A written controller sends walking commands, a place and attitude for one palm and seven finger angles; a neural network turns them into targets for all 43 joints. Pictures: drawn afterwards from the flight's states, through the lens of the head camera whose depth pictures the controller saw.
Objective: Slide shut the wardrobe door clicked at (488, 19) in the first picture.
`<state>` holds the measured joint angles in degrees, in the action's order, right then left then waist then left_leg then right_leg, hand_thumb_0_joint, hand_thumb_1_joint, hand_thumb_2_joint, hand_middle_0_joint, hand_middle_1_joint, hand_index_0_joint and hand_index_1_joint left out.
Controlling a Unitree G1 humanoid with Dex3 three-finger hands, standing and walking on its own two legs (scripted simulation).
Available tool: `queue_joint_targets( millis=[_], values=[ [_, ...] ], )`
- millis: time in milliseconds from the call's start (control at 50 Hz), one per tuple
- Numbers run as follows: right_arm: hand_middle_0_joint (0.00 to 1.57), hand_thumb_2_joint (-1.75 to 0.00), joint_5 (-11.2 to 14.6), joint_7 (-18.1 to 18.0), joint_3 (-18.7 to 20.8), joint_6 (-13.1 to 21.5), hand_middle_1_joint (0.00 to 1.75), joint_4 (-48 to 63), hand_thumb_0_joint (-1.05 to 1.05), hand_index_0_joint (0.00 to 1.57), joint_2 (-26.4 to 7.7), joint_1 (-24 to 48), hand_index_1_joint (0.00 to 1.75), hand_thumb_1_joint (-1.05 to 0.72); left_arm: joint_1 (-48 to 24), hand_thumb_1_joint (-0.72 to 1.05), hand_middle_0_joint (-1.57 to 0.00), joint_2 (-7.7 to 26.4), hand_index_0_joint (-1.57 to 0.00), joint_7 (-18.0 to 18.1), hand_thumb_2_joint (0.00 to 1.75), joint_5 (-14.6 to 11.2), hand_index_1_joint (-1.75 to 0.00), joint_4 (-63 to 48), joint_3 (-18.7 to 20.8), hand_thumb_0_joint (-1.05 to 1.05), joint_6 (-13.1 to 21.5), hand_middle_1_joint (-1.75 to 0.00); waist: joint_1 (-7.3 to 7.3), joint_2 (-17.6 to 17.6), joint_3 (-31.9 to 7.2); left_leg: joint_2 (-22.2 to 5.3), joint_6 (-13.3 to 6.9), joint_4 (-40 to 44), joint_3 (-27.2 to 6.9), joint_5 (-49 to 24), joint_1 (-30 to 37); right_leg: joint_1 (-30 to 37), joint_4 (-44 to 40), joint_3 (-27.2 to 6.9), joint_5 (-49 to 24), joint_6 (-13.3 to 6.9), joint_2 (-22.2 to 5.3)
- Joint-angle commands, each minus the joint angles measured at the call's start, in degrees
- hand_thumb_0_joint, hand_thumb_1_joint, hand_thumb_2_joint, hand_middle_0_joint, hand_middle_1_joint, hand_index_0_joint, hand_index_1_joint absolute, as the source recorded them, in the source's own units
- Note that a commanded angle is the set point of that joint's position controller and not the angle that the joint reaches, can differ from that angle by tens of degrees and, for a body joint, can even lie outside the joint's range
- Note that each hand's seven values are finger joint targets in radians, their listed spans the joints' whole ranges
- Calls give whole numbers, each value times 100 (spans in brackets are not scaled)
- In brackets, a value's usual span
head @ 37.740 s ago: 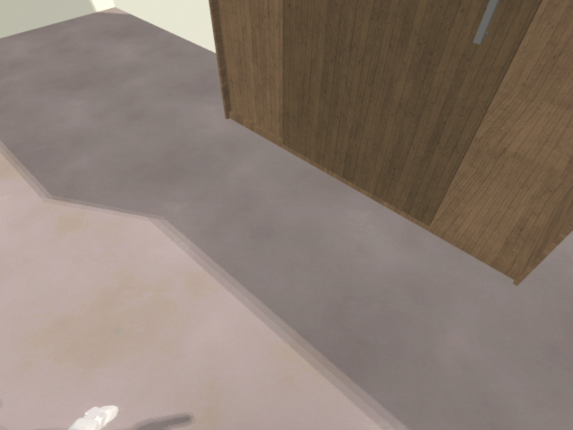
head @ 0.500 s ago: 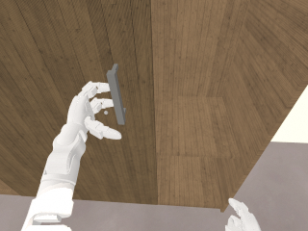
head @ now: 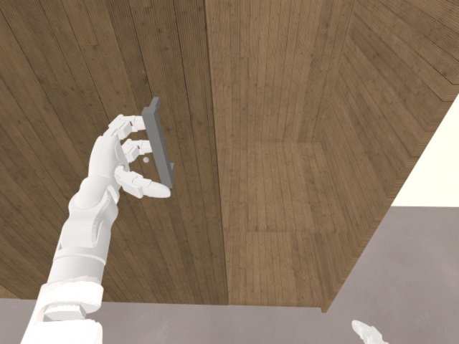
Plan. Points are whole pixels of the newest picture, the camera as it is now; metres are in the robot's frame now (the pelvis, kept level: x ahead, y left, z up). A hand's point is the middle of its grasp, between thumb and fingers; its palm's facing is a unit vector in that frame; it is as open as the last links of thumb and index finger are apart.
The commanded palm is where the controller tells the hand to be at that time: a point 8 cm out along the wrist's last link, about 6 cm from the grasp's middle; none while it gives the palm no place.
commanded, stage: feel for the door with the fingertips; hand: left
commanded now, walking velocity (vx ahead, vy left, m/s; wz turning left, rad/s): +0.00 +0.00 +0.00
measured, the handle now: (162, 145) +0.43 +0.14 +0.15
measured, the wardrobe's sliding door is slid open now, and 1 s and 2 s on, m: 0.39 0.39 0.39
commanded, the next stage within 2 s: slide the fingers in behind the handle in 0.10 s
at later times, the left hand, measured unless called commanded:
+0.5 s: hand (137, 165) +0.37 +0.17 +0.16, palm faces +0.00 -1.00 -0.03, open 14.0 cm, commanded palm +0.35 +0.21 +0.16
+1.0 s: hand (153, 164) +0.37 +0.14 +0.16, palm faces -0.02 -1.00 -0.02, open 14.1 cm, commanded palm +0.34 +0.19 +0.16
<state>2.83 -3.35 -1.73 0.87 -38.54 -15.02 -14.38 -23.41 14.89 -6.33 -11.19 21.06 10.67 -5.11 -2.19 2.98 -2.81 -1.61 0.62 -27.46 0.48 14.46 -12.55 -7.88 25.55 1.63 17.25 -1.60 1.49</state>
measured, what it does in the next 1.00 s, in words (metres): stands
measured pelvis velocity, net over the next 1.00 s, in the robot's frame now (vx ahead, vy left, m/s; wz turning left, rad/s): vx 0.00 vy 0.01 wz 0.00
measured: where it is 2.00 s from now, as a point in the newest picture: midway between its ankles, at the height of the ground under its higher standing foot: outside the picture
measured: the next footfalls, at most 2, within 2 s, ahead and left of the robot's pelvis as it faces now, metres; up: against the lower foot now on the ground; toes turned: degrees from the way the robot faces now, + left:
none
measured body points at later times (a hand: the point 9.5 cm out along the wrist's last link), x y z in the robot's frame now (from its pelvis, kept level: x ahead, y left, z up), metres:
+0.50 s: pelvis +0.00 +0.01 +0.00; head -0.02 +0.00 +0.45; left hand +0.36 +0.22 +0.16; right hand +0.15 -0.23 -0.10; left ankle +0.00 +0.13 -0.74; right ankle -0.04 -0.10 -0.74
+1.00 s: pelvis +0.00 +0.01 +0.00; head -0.02 +0.00 +0.45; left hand +0.36 +0.19 +0.17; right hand +0.15 -0.22 -0.10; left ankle +0.00 +0.13 -0.74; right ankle -0.04 -0.10 -0.74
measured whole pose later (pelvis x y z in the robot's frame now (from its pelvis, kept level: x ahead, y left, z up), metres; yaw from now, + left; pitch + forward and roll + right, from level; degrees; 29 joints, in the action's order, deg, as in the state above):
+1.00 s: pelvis +0.00 +0.01 +0.00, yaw +0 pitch -1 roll +0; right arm 2.5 -2.6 -2.3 1.5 -37.9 -13.5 -12.9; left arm -21.1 10.9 -2.4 -10.2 15.3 6.2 -7.1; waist -1.2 2.9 -2.8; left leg -0.8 -0.4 -27.1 1.1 14.3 -11.9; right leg -7.1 24.6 1.0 16.6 -0.6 0.6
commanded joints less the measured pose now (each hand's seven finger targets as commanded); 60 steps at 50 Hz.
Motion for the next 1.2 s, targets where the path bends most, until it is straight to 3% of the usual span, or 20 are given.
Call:
queue_joint_targets(
  millis=[0, 40, 60, 80, 100, 160, 200, 240, 280, 360, 500, 600, 660, 740, 820, 860, 940, 960, 1080, 1180],
  values=[
    [20, -90, 7, -80, 242, 321, 30, 916, 0, 20, -641, 714, 30, -90, -2478, -50, -30, 1276, -30, -37, 30, -68, -120, -1269, 459, 0, 357, -120, 61, -379, -1172, 227, -325, 52, 45, -1559, 693, 29, -311, -45, -2461, 95, -80],
    [20, -90, 18, -86, 237, 316, 30, 912, 0, 20, -640, 731, 30, -90, -2426, -50, -30, 1320, -30, -83, 30, -82, -120, -1289, 443, 0, 373, -120, 69, -208, -1147, 221, -307, 42, 32, -1515, 690, 30, -313, -38, -2334, 67, -84],
    [20, -90, 27, -83, 227, 347, 30, 927, 0, 20, -614, 739, 30, -90, -2667, -50, -30, 1068, -30, -118, 30, -99, -120, -1387, 201, 0, 407, -120, -16, -157, -1217, 232, -318, 36, 17, -1503, 805, -65, -321, -38, -2293, 77, -79],
    [20, -90, 24, -88, 252, 372, 30, 897, 0, 20, -633, 708, 30, -90, -2734, -50, -30, 1204, -30, -116, 30, -103, -120, -1382, 317, 0, 437, -120, -21, -175, -1238, 206, -311, 19, -24, -1518, 854, -115, -313, -25, -2244, 67, -60],
    [20, -90, 30, -84, 250, 395, 30, 914, 0, 20, -623, 728, 30, -90, -2677, -50, -30, 1012, -30, -148, 30, -110, -120, -1382, 160, 0, 445, -120, -38, -110, -1249, 213, -316, -1, -15, -1564, 931, -185, -316, -24, -2244, 71, -54],
    [20, -90, 36, -84, 256, 432, 30, 835, 0, 20, -636, 671, 30, -90, -2783, -50, -30, 903, -30, -179, 30, -156, -120, -1202, 49, 0, 446, -120, -92, -224, -1234, 212, -306, -19, -49, -1468, 919, -280, -325, 5, -2114, 75, -44],
    [20, -90, 22, -88, 273, 441, 30, 807, 0, 20, -664, 634, 30, -90, -2797, -50, -30, 1030, -30, -155, 30, -139, -120, -1067, 215, 0, 410, -120, -59, -391, -1317, 213, -312, -18, -63, -1493, 909, -267, -316, 3, -2126, 82, -38],
    [20, -90, 5, -70, 262, 409, 30, 823, 0, 20, -673, 637, 30, -90, -2329, -50, -30, 1246, -30, -122, 30, -131, -120, -924, 453, 0, 367, -120, 92, -421, -1355, 214, -300, 3, -47, -1563, 798, -74, -282, 15, -2204, 59, -53],
    [20, -90, 16, -59, 242, 402, 30, 923, 0, 20, -632, 712, 30, -90, -2377, -50, -30, 1024, -30, -105, 30, -113, -120, -1098, 276, 0, 364, -120, 85, -386, -1366, 216, -294, 37, -47, -1532, 784, -79, -265, 29, -2171, 68, -63],
    [20, -90, 3, -41, 233, 374, 30, 976, 0, 20, -628, 743, 30, -90, -2263, -50, -30, 1238, -30, -41, 30, -86, -120, -1342, 475, 0, 397, -120, 124, -361, -1356, 183, -297, 58, -47, -1646, 792, -7, -265, 20, -2262, 53, -61],
    [20, -90, 17, -74, 211, 441, 30, 991, 0, 20, -585, 836, 30, -90, -2481, -50, -30, 776, -30, -37, 30, -80, -120, -1634, -6, 0, 400, -120, -8, -63, -1131, 141, -274, 77, -135, -1467, 1029, -399, -354, 48, -1757, 34, -19],
    [20, -90, 11, -89, 200, 466, 30, 918, 0, 20, -580, 855, 30, -90, -2584, -50, -30, 627, -30, 16, 30, -86, -120, -1613, -121, 0, 299, -120, -28, -249, -1205, 141, -259, 120, -178, -1383, 1071, -413, -378, 67, -1615, 36, -15],
    [20, -90, 1, -77, 188, 452, 30, 895, 0, 20, -563, 879, 30, -90, -2461, -50, -30, 503, -30, 114, 30, -77, -120, -1530, -191, 0, 246, -120, 13, -250, -1159, 137, -246, 144, -175, -1332, 1012, -401, -389, 77, -1538, 36, -28],
    [20, -90, -35, -70, 187, 399, 30, 840, 0, 20, -575, 829, 30, -90, -2368, -50, -30, 770, -30, 275, 30, 4, -120, -1421, 61, 0, 200, -120, 111, -276, -1250, 132, -233, 156, -161, -1446, 981, -255, -381, 70, -1606, 14, -25],
    [20, -90, -49, -26, 198, 411, 30, 958, 0, 20, -515, 861, 30, -90, -2343, -50, -30, 504, -30, 350, 30, 42, -120, -1782, -109, 0, 264, -120, 126, -179, -1494, 127, -223, 141, -145, -1757, 1170, -165, -317, 76, -1911, 20, -21],
    [20, -90, -50, -14, 196, 387, 30, 963, 0, 20, -513, 865, 30, -90, -2149, -50, -30, 559, -30, 372, 30, 32, -120, -1826, -47, 0, 282, -120, 156, -236, -1432, 116, -224, 154, -125, -1836, 1100, -38, -320, 73, -2055, 9, -22],
    [20, -90, -42, 18, 209, 385, 30, 987, 0, 20, -496, 899, 30, -90, -1888, -50, -30, 222, -30, 370, 30, 46, -120, -1970, -334, 0, 212, -120, 129, -410, -1315, 104, -228, 148, -98, -1933, 1117, -43, -331, 115, -2174, 23, -6],
    [20, -90, -28, 21, 214, 382, 30, 1005, 0, 20, -511, 936, 30, -90, -1837, -50, -30, 348, -30, 389, 30, 31, -120, -2021, -194, 0, 174, -120, 151, -391, -1259, 104, -231, 164, -82, -1834, 1060, -58, -360, 98, -2134, 31, -11],
    [20, -90, -38, 16, 193, 335, 30, 1027, 0, 20, -482, 1006, 30, -90, -1888, -50, -30, 136, -30, 413, 30, 81, -120, -2234, -444, 0, 37, -120, 102, -364, -1098, 128, -249, 183, -71, -1783, 1089, -116, -394, 74, -2135, 29, -12],
    [20, -90, -55, -27, 189, 263, 30, 1001, 0, 20, -510, 1004, 30, -90, -1897, -50, -30, 524, -30, 374, 30, 82, -120, -2191, -95, 0, 3, -120, 129, -345, -1233, 170, -262, 178, -3, -1811, 1040, 65, -394, 23, -2334, 29, -35]
  ],
)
